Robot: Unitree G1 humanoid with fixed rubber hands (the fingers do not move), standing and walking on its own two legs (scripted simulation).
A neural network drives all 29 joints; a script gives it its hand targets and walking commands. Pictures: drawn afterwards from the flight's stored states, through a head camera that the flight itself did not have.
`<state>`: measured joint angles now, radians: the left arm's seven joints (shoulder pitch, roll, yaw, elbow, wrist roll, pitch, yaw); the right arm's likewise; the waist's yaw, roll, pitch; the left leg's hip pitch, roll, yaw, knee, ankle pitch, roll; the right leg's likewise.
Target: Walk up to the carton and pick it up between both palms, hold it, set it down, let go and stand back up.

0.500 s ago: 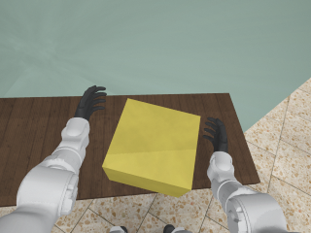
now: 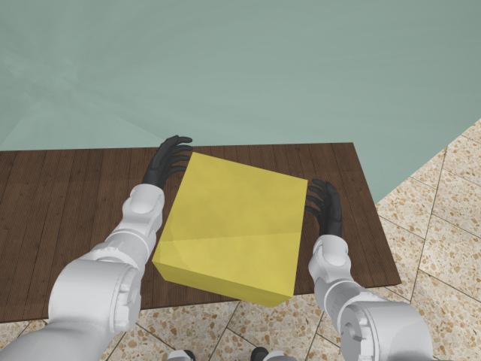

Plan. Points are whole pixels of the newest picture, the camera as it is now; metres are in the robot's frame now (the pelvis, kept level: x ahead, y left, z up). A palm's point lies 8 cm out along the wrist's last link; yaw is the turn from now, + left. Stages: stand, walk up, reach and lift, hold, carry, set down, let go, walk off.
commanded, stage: reach and lift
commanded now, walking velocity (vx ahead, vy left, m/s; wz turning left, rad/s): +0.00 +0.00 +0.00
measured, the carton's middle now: (233, 231) +0.35 -0.02 -0.07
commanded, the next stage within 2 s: none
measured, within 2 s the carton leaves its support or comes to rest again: leaves its support in 1.58 s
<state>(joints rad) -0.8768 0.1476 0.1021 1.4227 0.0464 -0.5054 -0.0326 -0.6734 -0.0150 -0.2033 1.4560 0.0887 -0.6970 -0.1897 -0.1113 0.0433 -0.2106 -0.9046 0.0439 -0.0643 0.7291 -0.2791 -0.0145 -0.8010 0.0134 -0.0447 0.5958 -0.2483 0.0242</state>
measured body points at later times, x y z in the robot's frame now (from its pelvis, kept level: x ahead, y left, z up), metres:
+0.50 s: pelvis +0.00 +0.00 +0.00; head +0.12 +0.03 +0.43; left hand +0.45 +0.11 -0.01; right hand +0.34 -0.18 -0.04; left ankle +0.01 +0.12 -0.71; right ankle +0.00 -0.15 -0.71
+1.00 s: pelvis +0.00 +0.00 +0.00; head +0.12 +0.03 +0.43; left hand +0.45 +0.11 -0.01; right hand +0.34 -0.18 -0.04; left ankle +0.01 +0.12 -0.71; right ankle +0.00 -0.15 -0.71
